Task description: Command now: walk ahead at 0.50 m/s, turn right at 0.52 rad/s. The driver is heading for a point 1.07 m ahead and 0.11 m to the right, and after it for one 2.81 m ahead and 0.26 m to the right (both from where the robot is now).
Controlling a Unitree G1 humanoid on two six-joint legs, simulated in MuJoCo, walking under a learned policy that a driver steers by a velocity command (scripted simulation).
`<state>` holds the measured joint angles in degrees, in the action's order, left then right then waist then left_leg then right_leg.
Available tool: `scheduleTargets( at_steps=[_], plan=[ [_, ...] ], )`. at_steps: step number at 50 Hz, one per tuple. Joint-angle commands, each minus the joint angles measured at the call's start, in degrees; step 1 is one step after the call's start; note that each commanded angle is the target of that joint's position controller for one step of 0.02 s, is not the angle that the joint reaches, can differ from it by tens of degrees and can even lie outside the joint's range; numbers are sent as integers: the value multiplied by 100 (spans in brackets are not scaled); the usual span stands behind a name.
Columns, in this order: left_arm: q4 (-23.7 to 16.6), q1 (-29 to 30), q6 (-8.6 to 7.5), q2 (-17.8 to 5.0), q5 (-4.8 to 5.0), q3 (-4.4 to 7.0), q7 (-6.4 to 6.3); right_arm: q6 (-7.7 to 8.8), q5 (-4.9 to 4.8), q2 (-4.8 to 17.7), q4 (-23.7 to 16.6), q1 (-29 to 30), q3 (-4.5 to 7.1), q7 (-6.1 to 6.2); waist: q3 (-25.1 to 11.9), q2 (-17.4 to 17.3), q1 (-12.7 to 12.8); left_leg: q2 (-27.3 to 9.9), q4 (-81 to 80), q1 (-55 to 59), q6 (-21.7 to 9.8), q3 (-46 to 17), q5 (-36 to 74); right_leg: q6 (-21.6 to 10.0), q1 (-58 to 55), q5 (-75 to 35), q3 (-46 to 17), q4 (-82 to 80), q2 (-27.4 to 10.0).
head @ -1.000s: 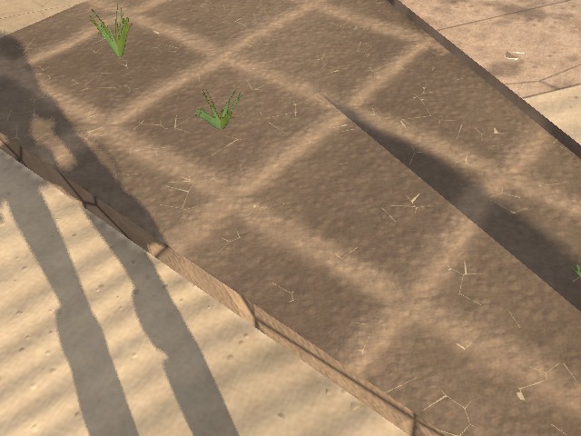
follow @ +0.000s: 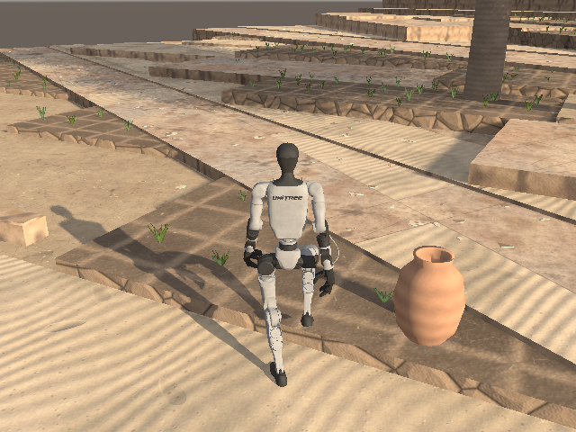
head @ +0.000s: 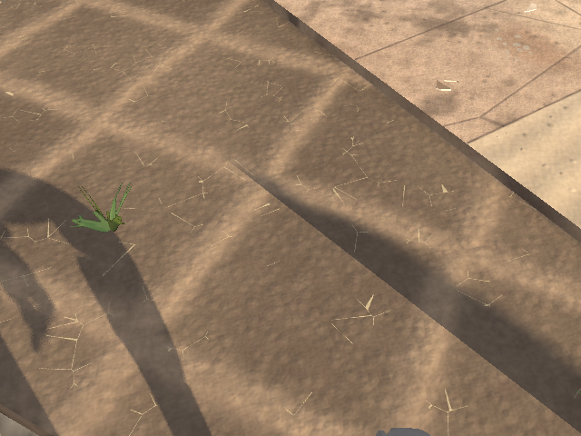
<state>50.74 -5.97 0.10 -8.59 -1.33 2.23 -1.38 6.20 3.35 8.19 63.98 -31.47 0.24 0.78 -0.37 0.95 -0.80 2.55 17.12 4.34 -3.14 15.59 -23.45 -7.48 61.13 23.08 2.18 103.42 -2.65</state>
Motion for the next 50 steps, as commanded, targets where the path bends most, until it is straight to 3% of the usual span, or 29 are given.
scheduleTargets(
  at_steps=[1,2,4,5,6,7,8,9,10,11,12,13,14,16,19,23,26,29,32,34,35,36,37,38,39,40,41,45,50],
  plan=[
    [-1165,1601,-146,225,5,-285,18,41,0,495,30,-495,-10,72,1180,-125,1,-1672,-809,16,-281,-811,2700,-109,1924,494,396,-447,15],
    [-1337,1695,-160,322,-41,-357,91,24,-33,529,91,-468,-18,166,1063,-139,156,-1698,-944,7,-240,-618,3457,-193,1526,377,457,-834,-111],
    [-1172,1053,-129,120,80,-422,242,-28,-264,664,-248,98,-22,238,659,49,381,-1373,-959,-1282,-267,103,6533,-242,-1643,-256,1363,-3302,295],
    [-990,647,-96,30,76,-366,261,-2,-423,1012,-357,68,19,308,240,-271,502,-1664,-346,-1179,-338,26,9133,-267,-2643,-203,1721,-3485,733],
    [-820,-117,-66,-196,77,-276,235,-24,-454,1408,-401,52,119,338,-337,-755,922,-1824,852,-808,-246,-43,10559,-379,-3442,-96,1710,-3808,1025],
    [-552,-1206,-73,-443,112,-147,249,-52,-471,1738,-579,277,246,251,-1047,-1506,1311,-1909,2352,-463,-268,-116,11045,-618,-4292,-57,1269,-4353,1204],
    [-535,-1547,-115,-925,60,60,290,-23,-462,1771,-789,339,311,129,-1442,-1525,1538,-1668,4310,-1155,-171,-142,9101,-1008,-5293,242,-355,-5335,906],
    [-473,-1196,-50,-1841,127,332,234,11,-391,906,-1296,440,201,-154,-1719,765,991,4,7495,-3558,351,-298,570,-2014,-6488,-1104,-4312,-7145,-1050],
    [-532,-1199,1,-1943,142,443,158,110,-243,1217,-1646,820,313,-294,-2212,-12,807,23,8085,-4008,154,-1911,889,-1775,-6657,-1211,-5989,-8083,-1131],
    [-405,-917,-50,-1800,124,426,123,103,-263,988,-1856,1059,280,-307,-1491,-324,514,-175,7992,-4335,63,-2044,1230,-1506,-6028,-597,-5432,-8204,-1126],
    [-180,-946,-112,-1371,80,343,91,73,-214,769,-1893,1140,224,-227,-471,-874,304,-323,7709,-4604,18,-1958,1094,-1254,-5161,-1033,-4755,-8071,-994],
    [-156,-785,-179,-1000,-17,269,48,-5,-172,529,-2013,1316,164,-135,32,-980,93,-489,7615,-4681,9,-1964,969,-1111,-4412,-1655,-3944,-7837,-748],
    [-135,-601,-223,-673,-54,177,32,-141,-158,452,-2100,1226,130,-63,139,-765,-178,-565,7649,-4565,49,-1944,795,-1050,-3892,-1995,-3284,-7846,-483],
    [-57,-769,-412,-646,-36,134,92,-295,-105,407,-2441,1366,90,9,13,-268,-278,-629,7955,-4955,34,-1878,466,-999,-3833,-2290,-2583,-8086,-188],
    [-214,-668,-564,-1051,106,217,124,-389,72,673,-2833,1871,41,-32,67,-441,-378,-877,5544,-4509,144,-1703,1057,-657,-3423,-2354,-1536,-8530,430],
    [-297,-1720,-538,-1193,171,273,12,-422,-43,728,-3066,2614,44,-128,-279,9,303,-778,4202,-5002,387,-1334,2040,-292,-5294,-4735,-1663,-8618,205],
    [-231,-2335,-498,-1195,168,290,-13,-421,-43,699,-3233,3312,3,-205,-236,218,715,-598,3179,-5268,339,-1220,2382,-61,-6413,-5023,-1722,-8711,56],
    [-262,-2401,-499,-1229,67,281,-20,-392,-150,786,-3315,3740,-1,-284,30,390,805,-471,2322,-5043,166,-1040,2404,-35,-6877,-5303,-1636,-8945,-150],
    [-312,-2118,-565,-1415,14,278,-28,-340,-209,1001,-3196,3365,84,-279,-36,492,500,-74,1533,-3554,-177,-911,2230,153,-6767,-6562,-1272,-8738,-286],
    [-310,-2003,-583,-1565,-90,298,-75,-335,-256,1340,-2827,2235,243,-168,-388,574,-51,202,1331,-2593,-387,-1003,1680,323,-7041,-7781,-1172,-7612,-441],
    [-357,-1818,-561,-1640,-99,322,-79,-298,-271,1402,-2556,1433,297,-105,-639,517,-474,130,885,-1866,-512,-1104,1938,359,-6922,-7676,-1003,-6632,-390],
    [-505,-1585,-561,-1537,-61,284,-70,-255,-186,1511,-2311,568,354,-33,-1046,292,-899,-417,936,-467,-766,-1666,2027,319,-5920,-6250,-880,-5247,-215],
    [-733,-2157,-551,-951,128,163,-24,-235,-29,2036,-2269,310,497,-30,-1661,-1221,-470,-2107,1278,1390,-1729,-4274,3034,697,-3668,-1522,-369,-2772,801],
    [-715,-2431,-575,-1189,-32,158,8,-305,-287,1802,-2281,612,514,-123,-1875,-1108,-197,-2316,312,1171,-2096,-5967,3009,600,-3030,283,-622,-2126,1015],
    [-823,-1916,-598,-1234,-82,140,39,-321,-348,1547,-2426,1264,477,-143,-906,-564,33,-2110,21,333,-1982,-5326,1903,570,-2605,-284,-879,-2199,579],
    [-950,-1359,-629,-1314,-94,118,84,-322,-323,1252,-2456,1469,421,-153,-358,-20,-19,-1862,-168,-377,-1810,-4672,1737,571,-2487,-550,-787,-2460,382],
    [-1054,-1137,-609,-1292,-111,109,131,-288,-288,1181,-2434,1461,397,-143,-62,144,59,-1600,-278,-846,-1630,-4251,2024,583,-2499,-623,-757,-2767,234],
    [-1261,-1162,-342,-1072,-214,10,198,-133,-340,1355,-2220,1086,427,-150,22,-197,289,-1034,-514,-1579,-1354,-3458,3015,815,-2694,-619,-520,-3717,-2],
    [-1696,91,-271,-869,-162,-109,240,-197,-349,1414,-2100,547,462,-132,243,-456,-111,-600,-543,-1681,-897,-3163,3253,1013,-2438,-1840,-220,-5441,-31]
  ],
)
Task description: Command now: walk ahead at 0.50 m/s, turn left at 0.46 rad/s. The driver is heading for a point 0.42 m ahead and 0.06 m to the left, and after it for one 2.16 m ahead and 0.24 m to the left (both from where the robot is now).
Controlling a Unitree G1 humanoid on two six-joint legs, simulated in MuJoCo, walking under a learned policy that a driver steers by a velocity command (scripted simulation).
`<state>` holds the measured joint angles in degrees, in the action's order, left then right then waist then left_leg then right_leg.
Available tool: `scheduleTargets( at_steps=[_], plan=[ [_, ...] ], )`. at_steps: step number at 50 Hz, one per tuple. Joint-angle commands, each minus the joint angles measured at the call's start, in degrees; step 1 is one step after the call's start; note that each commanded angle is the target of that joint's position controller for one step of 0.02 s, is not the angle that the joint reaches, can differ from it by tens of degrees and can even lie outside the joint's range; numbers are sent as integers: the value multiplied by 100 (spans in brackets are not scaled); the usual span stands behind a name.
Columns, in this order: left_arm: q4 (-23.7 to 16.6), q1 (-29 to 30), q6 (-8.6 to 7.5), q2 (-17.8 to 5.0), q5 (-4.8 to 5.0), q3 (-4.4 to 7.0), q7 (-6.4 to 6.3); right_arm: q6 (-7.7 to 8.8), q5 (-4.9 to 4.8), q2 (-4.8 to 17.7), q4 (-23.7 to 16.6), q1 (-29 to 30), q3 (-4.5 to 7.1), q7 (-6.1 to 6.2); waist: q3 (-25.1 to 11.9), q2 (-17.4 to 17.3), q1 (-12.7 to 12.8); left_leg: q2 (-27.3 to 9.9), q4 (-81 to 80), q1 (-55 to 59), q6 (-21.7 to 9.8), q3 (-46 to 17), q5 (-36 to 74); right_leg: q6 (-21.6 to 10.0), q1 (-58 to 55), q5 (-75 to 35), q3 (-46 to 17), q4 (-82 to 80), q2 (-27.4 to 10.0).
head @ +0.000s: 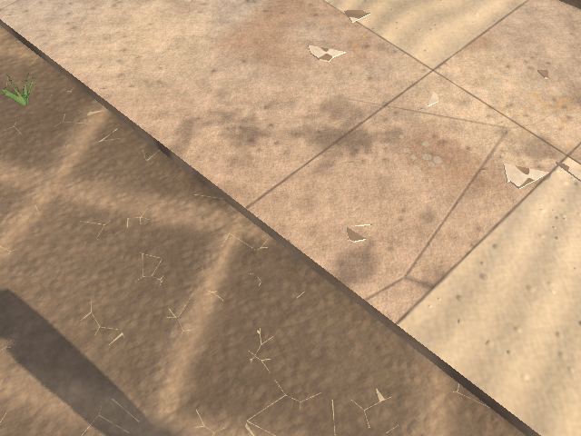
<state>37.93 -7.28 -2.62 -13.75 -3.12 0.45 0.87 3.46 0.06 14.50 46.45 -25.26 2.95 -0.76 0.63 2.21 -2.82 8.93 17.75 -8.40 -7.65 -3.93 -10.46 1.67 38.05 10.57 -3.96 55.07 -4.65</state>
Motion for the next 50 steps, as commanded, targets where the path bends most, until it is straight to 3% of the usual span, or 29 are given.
scheduleTargets(
  at_steps=[1,3,7,9,11,12,13,14,15,16,17,18,20,22,28,31,33,34,35,36,37,38,39,40,41,42,45,50],
  plan=[
    [-460,432,2,-328,32,49,22,63,-24,810,-311,-225,209,36,92,-611,-22,-1215,-500,-240,-326,-1230,2127,110,-130,-818,410,-889,222],
    [-557,826,-7,-319,63,23,16,37,-22,865,-262,-485,236,71,8,-628,-205,-1268,-288,207,-241,-1384,2430,118,-15,-996,407,-1279,309],
    [-770,1371,-103,-366,134,-3,2,-47,70,869,-255,-681,250,147,-34,-702,-380,-1445,186,916,-330,-1775,2891,19,61,-749,350,-1877,510],
    [-750,1137,-160,-459,156,27,-15,-65,82,940,-331,-402,281,186,-73,-745,-162,-1494,434,808,-236,-1924,3002,-107,-604,-519,250,-2331,603],
    [-457,107,-223,-690,152,136,-108,-26,42,1042,-423,-14,304,139,-500,-663,376,-1212,1341,326,15,-1792,3628,-326,-2317,-364,301,-2886,796],
    [-329,-635,-297,-937,82,226,-205,33,-24,959,-485,72,282,68,-1018,-432,733,-942,2329,-277,152,-1572,2956,-562,-3630,-321,-164,-2990,235],
    [-285,-1610,-306,-1374,-24,341,-322,91,-55,500,-660,-7,168,75,-1848,359,1020,-655,3809,-1033,221,-955,523,-856,-4919,366,-1579,-2976,-1301],
    [-270,-1318,-190,-1714,-14,439,-313,19,-141,443,-803,-726,145,89,-2186,1606,511,16,5031,-2506,375,-344,-2376,-1590,-5553,810,-4025,-3600,-2249],
    [-322,-999,-120,-1080,67,376,-281,-109,79,836,-567,-473,191,142,-1355,517,432,-575,5446,-3023,378,-262,-1810,-1534,-4827,1636,-3799,-3710,-1994],
    [-334,-736,-132,-622,111,252,-257,-135,153,813,-611,59,195,72,-651,17,466,-699,5319,-2969,424,-207,-1254,-1379,-4067,1408,-2838,-3862,-1622],
    [-269,-613,-160,-478,103,201,-234,-162,148,689,-648,272,183,24,-245,-109,350,-813,5162,-2848,508,-151,-1044,-1287,-3531,189,-2048,-4002,-1372],
    [-174,-661,-207,-473,121,188,-241,-233,193,637,-656,342,188,-19,-68,29,270,-914,5040,-2722,578,-85,-1064,-1228,-3234,-1088,-1441,-3992,-1204],
    [-20,-813,-318,-493,188,195,-194,-373,244,523,-649,174,188,-65,-217,256,98,-868,5037,-2430,709,48,-1146,-1230,-3002,-3390,-625,-3823,-1068],
    [87,-855,-378,-607,218,231,-157,-420,245,476,-779,361,192,-110,-383,355,19,-842,4931,-2522,756,69,-925,-1299,-3056,-4142,-188,-3815,-1090],
    [249,-704,-203,-779,237,291,-189,-494,217,273,-1131,1278,53,-261,-201,487,109,-1000,3155,-2068,734,468,364,-1082,-2656,-3602,1001,-3840,-813],
    [367,-1002,-134,-954,244,364,-163,-465,210,299,-1252,1590,32,-274,-235,494,339,-882,2319,-1612,614,661,236,-985,-2840,-3597,1089,-3484,-882],
    [485,-1204,-53,-1031,256,390,-149,-413,218,340,-1291,1592,43,-220,-283,501,404,-736,1838,-1392,484,650,-145,-975,-3102,-3738,927,-3074,-955],
    [527,-1203,-8,-1022,278,383,-158,-354,238,327,-1227,1396,44,-179,-352,408,310,-658,1366,-1049,395,626,1,-915,-3129,-3635,912,-2680,-885],
    [581,-1255,29,-959,304,356,-151,-253,298,336,-1069,993,46,-125,-549,52,108,-603,581,-350,318,593,794,-756,-3007,-3189,1018,-2003,-641],
    [505,-1543,18,-648,297,242,-138,-160,416,657,-1020,608,84,-56,-1086,-647,38,-1699,631,843,125,-321,2990,-491,-2323,-1457,1166,-1151,-373],
    [420,-2107,79,67,374,1,-91,-118,347,795,-1149,705,13,44,-1787,-1623,289,-3535,861,1696,-877,-1960,5893,-254,-1526,2685,966,-84,298],
    [642,-1993,263,-245,320,100,-143,-152,69,562,-1020,471,-30,127,-2005,-899,58,-3388,1029,1504,-1186,-1588,6072,-237,-1626,3035,331,229,332],
    [561,-1725,331,-418,393,129,-136,-235,-4,617,-957,682,-3,229,-1695,-1255,15,-3251,558,1047,-1221,-1432,4331,-209,-1497,2843,240,405,379],
    [502,-1212,369,-604,312,185,-150,-291,35,466,-950,1072,-76,282,-928,-992,98,-2861,134,338,-887,-1133,3042,-190,-1428,2495,189,230,295],
    [494,-1049,404,-680,243,246,-157,-323,69,409,-961,1454,-118,330,-419,-1085,285,-2538,-24,-165,-559,-723,2641,-164,-1515,2188,221,-22,297],
    [621,-1259,453,-703,209,277,-147,-345,99,432,-952,1569,-112,352,-302,-1107,402,-2345,-58,-441,-437,-331,2772,-126,-1757,1919,330,-20,368],
    [676,-1447,502,-451,242,273,-102,-348,115,520,-885,1492,-33,348,-463,-798,439,-2243,16,-404,-399,101,2275,-107,-1908,1708,498,-179,455],
    [371,-1034,583,-390,202,286,-21,-451,177,546,-780,1482,64,302,-310,-1092,299,-2474,-68,-694,-528,77,458,-213,-1912,1514,669,-722,379]
  ],
)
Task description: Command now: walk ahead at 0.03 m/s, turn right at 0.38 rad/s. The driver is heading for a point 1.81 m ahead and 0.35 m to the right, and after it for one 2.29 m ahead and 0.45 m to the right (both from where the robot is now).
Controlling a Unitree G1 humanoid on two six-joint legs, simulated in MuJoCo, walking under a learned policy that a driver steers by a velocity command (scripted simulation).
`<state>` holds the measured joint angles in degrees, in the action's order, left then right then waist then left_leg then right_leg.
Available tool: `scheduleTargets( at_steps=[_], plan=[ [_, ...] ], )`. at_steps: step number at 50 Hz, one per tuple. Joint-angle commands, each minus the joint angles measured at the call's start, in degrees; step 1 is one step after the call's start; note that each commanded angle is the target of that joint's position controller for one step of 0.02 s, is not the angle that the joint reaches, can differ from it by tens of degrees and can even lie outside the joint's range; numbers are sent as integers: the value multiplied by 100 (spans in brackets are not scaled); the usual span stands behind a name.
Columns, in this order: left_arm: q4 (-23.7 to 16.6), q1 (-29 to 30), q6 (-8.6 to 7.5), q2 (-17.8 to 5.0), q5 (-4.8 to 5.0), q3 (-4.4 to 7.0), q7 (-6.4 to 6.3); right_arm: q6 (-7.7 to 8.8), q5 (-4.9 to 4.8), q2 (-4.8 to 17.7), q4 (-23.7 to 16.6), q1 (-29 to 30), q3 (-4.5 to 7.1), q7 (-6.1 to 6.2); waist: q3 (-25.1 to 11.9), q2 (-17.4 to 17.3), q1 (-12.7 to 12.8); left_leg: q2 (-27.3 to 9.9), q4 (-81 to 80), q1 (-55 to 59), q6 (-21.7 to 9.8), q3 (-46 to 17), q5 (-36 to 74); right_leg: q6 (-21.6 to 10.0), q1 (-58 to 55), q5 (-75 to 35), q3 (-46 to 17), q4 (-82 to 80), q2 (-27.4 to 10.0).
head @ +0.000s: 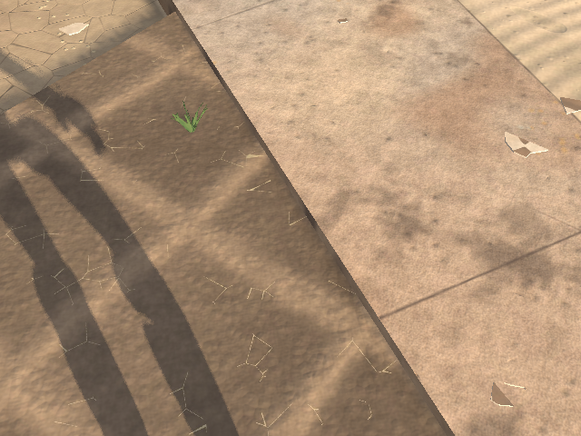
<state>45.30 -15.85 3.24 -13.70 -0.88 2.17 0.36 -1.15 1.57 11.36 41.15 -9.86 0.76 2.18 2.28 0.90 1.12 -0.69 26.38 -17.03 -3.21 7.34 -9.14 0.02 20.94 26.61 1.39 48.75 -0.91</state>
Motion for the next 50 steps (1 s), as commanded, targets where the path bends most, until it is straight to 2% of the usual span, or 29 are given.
scheduleTargets(
  at_steps=[1,3,4,5,6,7,8,9,10,11,13,21,27,29,30,31,32,33,34,35,36,38,41,44,46,47,48,49,50],
  plan=[
    [-415,-160,-1,-395,-19,119,51,-6,28,894,-235,-52,307,-2,-486,-937,-93,-1572,-892,131,-966,-1062,211,-95,-284,-113,168,-249,3],
    [-433,-335,-26,-352,-14,118,91,-29,-10,1005,-220,75,359,-1,-546,-814,62,-1580,-634,-29,-792,-940,74,-248,-740,-444,286,-933,56],
    [-395,-514,-60,-367,-24,127,105,-46,-43,1037,-200,123,382,7,-540,-681,168,-1487,-354,-255,-571,-771,-89,-364,-1124,-750,291,-1524,132],
    [-394,-599,-112,-531,-75,164,109,-80,-37,968,-135,-12,396,-1,-348,-172,184,-1251,255,-596,-188,-489,-609,-494,-1295,-999,-267,-2354,-34],
    [-542,-536,-172,-1086,-141,269,53,-129,-11,590,-218,-290,323,-43,-234,1391,-5,-496,1859,-1451,339,178,-1894,-799,-1399,-1347,-2409,-3353,-1481],
    [-580,-641,-133,-1638,-105,445,-27,-190,-31,706,-511,309,314,12,276,1703,291,242,2623,-1976,421,-354,-2688,-1499,-643,-2312,-3426,-3688,-2151],
    [-554,-587,-121,-1395,-100,406,-83,-223,-24,746,-467,360,321,10,318,978,140,34,3230,-1839,428,-803,-2266,-1576,-549,-2238,-2941,-3604,-1858],
    [-596,-249,-117,-1176,-22,343,-107,-221,-58,775,-366,230,342,-27,299,685,-74,-3,3336,-1764,408,-909,-1740,-1438,-502,-2010,-2436,-3515,-1460],
    [-681,94,-109,-1079,-13,319,-96,-188,-55,844,-256,90,369,-55,210,521,-231,13,3351,-1716,401,-908,-1366,-1257,-618,-2051,-2104,-3429,-1111],
    [-753,233,-132,-1014,30,311,-101,-172,18,911,-158,-71,398,-85,28,562,-251,57,3494,-1704,419,-856,-1156,-1230,-854,-2497,-1918,-3308,-945],
    [-777,127,-176,-926,70,301,-68,-161,20,895,-89,-212,408,-129,-359,402,-217,99,3622,-1621,494,-874,-1074,-1252,-1255,-3205,-1807,-3116,-856],
    [-733,-367,-151,-1155,1,433,-89,-148,-49,841,-357,213,329,-58,-382,586,166,173,2364,-1588,561,-1015,-1393,-1460,-1682,-2865,-2505,-2929,-910],
    [-835,61,-104,-1248,-31,489,-3,-46,-141,893,-468,-9,279,-11,-526,674,24,447,1328,-488,370,-1039,-1523,-1268,-1136,-3356,-3038,-2694,-707],
    [-870,380,-85,-1177,13,469,1,6,-153,839,-366,-442,253,27,-597,639,-238,467,279,325,265,-941,-992,-975,-829,-3223,-2952,-2508,-503],
    [-877,464,-87,-1071,62,433,-21,50,-112,863,-319,-621,259,67,-581,519,-356,321,-551,921,200,-1007,-445,-692,-445,-2642,-2816,-2324,-275],
    [-903,263,-110,-765,77,349,-40,85,-17,1240,-386,-542,321,117,-571,-337,-203,-698,-1219,1304,-31,-2048,-785,-338,97,-1269,-2274,-1619,197],
    [-945,-50,-133,-555,66,297,-78,67,-15,1726,-612,-85,381,92,-454,-1376,1,-1983,-1551,1359,-564,-3619,-353,-96,956,398,-1138,-651,1234],
    [-864,62,-117,-1036,-109,415,-104,47,34,1641,-513,-296,408,38,-388,-1142,-148,-2165,-1346,616,-1098,-3658,176,-31,665,716,-1046,436,943],
    [-777,70,-106,-1085,-85,446,-88,66,-14,1243,-517,-96,294,-13,-205,-742,13,-1831,-1303,368,-1101,-3230,308,-25,528,403,-1188,858,850],
    [-649,11,-82,-1015,-64,434,-57,82,-44,1016,-530,207,235,-46,-24,-598,139,-1416,-1247,196,-923,-2624,414,26,423,20,-1157,1102,790],
    [-580,-60,-59,-963,-51,421,-18,96,-27,964,-563,353,215,-43,-114,-778,189,-1114,-1183,337,-766,-2239,615,76,406,-210,-1082,1231,814],
    [-496,-62,-28,-848,-27,366,36,127,-42,929,-492,172,198,-24,-234,-870,70,-945,-1007,704,-771,-1886,1454,195,423,-257,-970,1139,828],
    [-500,259,13,-634,21,244,24,157,-56,926,-303,-186,191,-30,-326,-869,-145,-983,-858,1186,-808,-1844,1558,282,276,-158,-827,131,654],
    [-424,409,40,-542,56,141,-22,105,-17,1060,-143,-343,229,-76,-328,-1126,-281,-934,-746,1144,-811,-1883,1332,193,-379,97,-373,-1126,511],
    [-290,272,4,-528,91,109,-78,48,-28,1125,-32,-408,258,-104,-289,-1104,-195,-900,-555,1045,-759,-1929,1585,73,-821,-442,-215,-2103,507],
    [-184,109,-43,-478,79,77,-112,35,-64,1115,15,-381,255,-106,-284,-960,-55,-847,-410,858,-603,-1866,1694,-7,-1284,-1244,-197,-2976,464],
    [-132,103,-109,-587,24,77,-150,66,-64,1048,58,-470,240,-104,-362,-774,-60,-832,-356,549,-370,-1892,1606,-94,-1809,-1877,-552,-3332,239],
    [-144,95,-195,-830,-67,88,-194,123,-79,895,0,-504,195,-130,-582,-328,-129,-701,-192,191,-123,-1749,1135,-216,-2308,-2184,-1216,-3322,-387],
    [-102,485,-234,-1016,-29,104,-194,143,-150,663,-29,-524,136,-151,-351,564,-436,-151,-446,346,39,-1249,86,-497,-1589,-2787,-1585,-3050,-778]
  ],
)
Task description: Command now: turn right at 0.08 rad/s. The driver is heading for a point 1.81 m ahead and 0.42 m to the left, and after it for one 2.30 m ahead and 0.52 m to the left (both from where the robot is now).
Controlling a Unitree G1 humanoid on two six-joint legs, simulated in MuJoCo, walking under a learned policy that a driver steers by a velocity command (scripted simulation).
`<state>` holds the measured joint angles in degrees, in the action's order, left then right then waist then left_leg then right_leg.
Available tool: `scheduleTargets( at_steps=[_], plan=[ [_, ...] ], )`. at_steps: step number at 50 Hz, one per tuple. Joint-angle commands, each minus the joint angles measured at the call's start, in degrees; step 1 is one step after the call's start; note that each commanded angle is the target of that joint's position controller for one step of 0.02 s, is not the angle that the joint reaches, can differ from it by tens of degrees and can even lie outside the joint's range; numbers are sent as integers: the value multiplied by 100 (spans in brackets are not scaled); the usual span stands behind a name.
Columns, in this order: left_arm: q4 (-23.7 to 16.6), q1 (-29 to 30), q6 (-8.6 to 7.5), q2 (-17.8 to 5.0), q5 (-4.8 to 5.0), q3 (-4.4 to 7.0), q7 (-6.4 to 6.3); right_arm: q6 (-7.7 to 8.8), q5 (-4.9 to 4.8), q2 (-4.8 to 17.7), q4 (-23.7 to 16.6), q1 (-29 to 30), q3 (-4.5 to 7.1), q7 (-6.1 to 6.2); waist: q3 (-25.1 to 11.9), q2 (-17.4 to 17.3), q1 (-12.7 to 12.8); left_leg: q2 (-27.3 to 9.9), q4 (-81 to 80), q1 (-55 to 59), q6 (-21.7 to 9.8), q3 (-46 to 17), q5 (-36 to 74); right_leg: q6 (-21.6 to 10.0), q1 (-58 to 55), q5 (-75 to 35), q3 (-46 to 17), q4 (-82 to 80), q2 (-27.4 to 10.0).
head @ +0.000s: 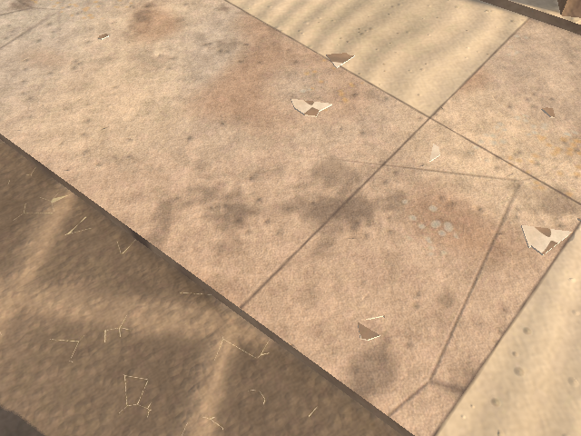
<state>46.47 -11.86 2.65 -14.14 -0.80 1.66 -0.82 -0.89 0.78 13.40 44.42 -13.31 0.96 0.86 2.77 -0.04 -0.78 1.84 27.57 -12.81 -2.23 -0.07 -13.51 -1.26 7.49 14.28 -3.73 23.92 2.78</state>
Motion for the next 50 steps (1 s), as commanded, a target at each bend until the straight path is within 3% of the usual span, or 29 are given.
scheduleTargets(
  at_steps=[1,3,5,13,25,50],
  plan=[
    [-227,244,-216,-619,-8,64,-34,92,-5,547,-203,-36,116,8,-381,489,-112,-397,-682,415,-7,-478,326,-423,108,-1242,-1010,-532,-1151],
    [-106,192,-259,-574,-17,27,-45,81,8,676,-44,59,166,4,-185,432,-3,-439,-703,534,-28,-538,695,-235,248,-801,-758,-562,-810],
    [111,-19,-292,-609,19,16,-98,81,9,683,88,-29,180,-11,-137,501,1,-524,-699,571,-54,-580,979,-179,239,-869,-669,-581,-715],
    [626,-71,-321,-535,20,-36,-122,60,-8,557,788,-123,143,24,18,93,-3,-551,-864,574,12,-594,830,-240,287,-627,-657,-718,-709],
    [1286,-293,-347,-378,31,-123,-154,47,-11,438,1550,-212,65,79,26,37,-4,-602,-874,628,10,-602,820,-260,320,-635,-585,-786,-669],
    [1862,-820,-353,16,28,-207,-204,57,-17,82,2159,-483,-57,157,129,6,34,-611,-792,455,-1,-584,867,-246,290,-839,-460,-649,-631]
  ],
)
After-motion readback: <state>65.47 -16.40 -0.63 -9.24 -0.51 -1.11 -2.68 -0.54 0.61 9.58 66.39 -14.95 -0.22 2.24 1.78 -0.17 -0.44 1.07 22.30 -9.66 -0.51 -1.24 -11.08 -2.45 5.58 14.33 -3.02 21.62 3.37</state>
